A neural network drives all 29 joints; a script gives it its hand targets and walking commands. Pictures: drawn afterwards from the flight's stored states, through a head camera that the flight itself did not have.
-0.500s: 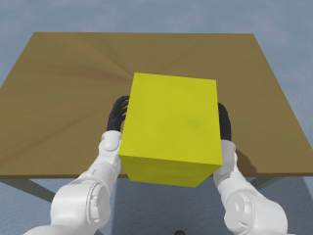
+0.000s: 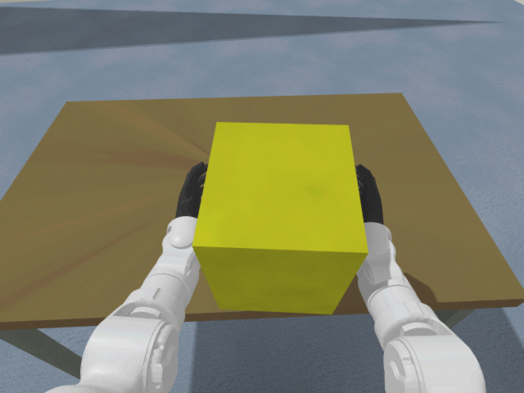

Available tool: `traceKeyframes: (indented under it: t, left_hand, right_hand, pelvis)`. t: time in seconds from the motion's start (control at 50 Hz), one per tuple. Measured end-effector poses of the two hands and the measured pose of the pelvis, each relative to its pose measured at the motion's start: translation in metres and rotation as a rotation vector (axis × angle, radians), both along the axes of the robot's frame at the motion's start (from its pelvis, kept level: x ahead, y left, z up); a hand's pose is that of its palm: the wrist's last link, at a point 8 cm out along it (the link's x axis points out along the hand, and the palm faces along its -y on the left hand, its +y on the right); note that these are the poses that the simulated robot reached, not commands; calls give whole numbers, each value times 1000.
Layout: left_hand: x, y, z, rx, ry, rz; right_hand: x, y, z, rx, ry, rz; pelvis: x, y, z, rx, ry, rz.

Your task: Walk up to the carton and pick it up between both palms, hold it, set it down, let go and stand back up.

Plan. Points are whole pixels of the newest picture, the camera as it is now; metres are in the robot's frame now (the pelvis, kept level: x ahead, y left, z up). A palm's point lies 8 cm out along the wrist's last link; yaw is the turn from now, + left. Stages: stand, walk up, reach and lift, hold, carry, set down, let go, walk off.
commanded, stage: reach and lift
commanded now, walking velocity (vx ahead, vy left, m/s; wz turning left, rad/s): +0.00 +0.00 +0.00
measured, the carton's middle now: (278, 225) +0.38 -0.05 +0.05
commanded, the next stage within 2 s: hold in 1.92 s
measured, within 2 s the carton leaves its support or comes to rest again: neither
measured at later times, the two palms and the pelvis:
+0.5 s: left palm (158, 201) +0.38 +0.12 +0.13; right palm (360, 194) +0.36 -0.17 +0.13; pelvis +0.00 +0.01 +0.01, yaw +1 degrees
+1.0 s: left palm (144, 191) +0.36 +0.13 +0.17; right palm (360, 184) +0.36 -0.16 +0.15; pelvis +0.00 +0.00 +0.01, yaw +1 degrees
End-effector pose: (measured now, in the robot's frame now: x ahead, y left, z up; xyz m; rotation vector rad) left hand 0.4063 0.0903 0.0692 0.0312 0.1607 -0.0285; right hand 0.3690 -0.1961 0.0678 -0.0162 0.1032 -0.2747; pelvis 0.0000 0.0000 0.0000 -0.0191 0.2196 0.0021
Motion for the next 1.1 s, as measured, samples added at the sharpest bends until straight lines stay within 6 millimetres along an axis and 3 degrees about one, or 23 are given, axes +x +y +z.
traceKeyframes:
  t: [0.2,0.34,0.54,0.68,0.88,1.1]
  left_hand:
    - [2,8,42,21,-7,16]
    - [-10,21,59,19,4,48]
    - [-30,33,63,13,15,60]
    - [-38,32,78,23,-2,57]
    - [-41,34,98,35,8,94]
    - [-47,42,101,31,15,117]
  right_hand:
    - [7,7,43,31,0,12]
    - [5,19,62,23,14,42]
    - [-11,31,59,24,23,56]
    - [-22,31,62,57,2,50]
    - [-14,32,78,49,12,87]
    - [-10,39,87,43,17,119]
  pelvis:
    - [4,1,6,-2,-121,9]
    - [3,2,8,-3,-210,17]
    - [-2,7,8,-4,-274,18]
    - [-5,11,7,-5,-285,8]
    - [-6,7,7,-2,-318,3]
    - [-5,0,7,-2,-339,27]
